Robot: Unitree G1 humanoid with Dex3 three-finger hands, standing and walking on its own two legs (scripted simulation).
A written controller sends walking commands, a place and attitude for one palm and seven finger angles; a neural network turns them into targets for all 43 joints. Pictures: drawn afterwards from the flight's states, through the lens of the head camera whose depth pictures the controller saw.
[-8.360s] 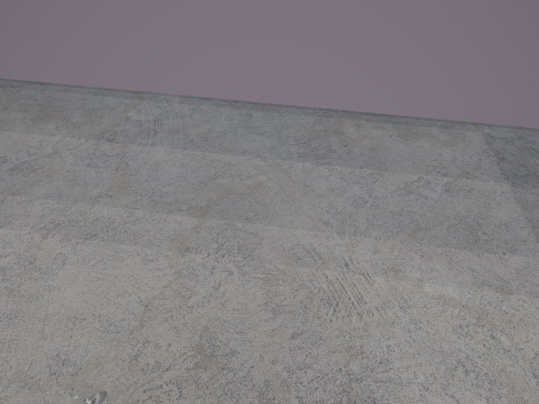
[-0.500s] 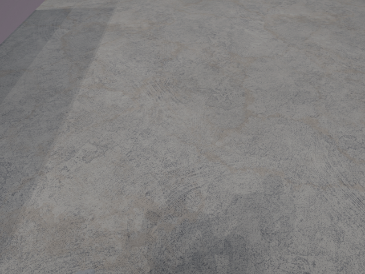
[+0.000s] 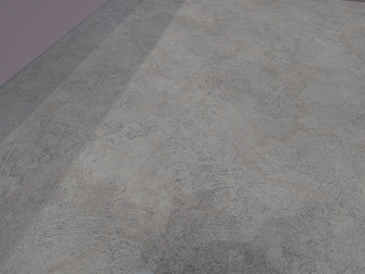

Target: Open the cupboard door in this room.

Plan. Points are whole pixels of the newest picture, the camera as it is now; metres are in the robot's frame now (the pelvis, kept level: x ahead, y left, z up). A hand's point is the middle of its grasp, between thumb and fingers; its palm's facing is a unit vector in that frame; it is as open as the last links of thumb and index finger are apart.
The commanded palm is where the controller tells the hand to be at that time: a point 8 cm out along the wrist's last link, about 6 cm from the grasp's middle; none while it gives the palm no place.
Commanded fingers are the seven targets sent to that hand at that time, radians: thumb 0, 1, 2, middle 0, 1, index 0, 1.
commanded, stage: turn or walk to find it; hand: left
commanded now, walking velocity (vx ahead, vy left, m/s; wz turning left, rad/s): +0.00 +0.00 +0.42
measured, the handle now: out of the picture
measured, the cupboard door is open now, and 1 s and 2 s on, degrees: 0 0 0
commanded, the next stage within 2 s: stand and wait in 1.86 s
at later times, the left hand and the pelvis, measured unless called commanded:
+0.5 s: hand out of the picture +0.04 +0.22 -0.15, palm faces +0.20 -0.94 -0.26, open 7.4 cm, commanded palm none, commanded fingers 0.00 0.90 0.90 -0.20 -0.30 -0.20 -0.30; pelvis -0.03 +0.01 +0.00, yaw +11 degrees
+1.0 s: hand out of the picture -0.12 +0.22 -0.19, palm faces +0.46 -0.86 -0.24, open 7.4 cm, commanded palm none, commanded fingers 0.00 0.90 0.90 -0.20 -0.30 -0.20 -0.30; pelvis -0.06 +0.02 -0.01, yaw +25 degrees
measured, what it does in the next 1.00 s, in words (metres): steps on the spot, turning left: left foot, then right foot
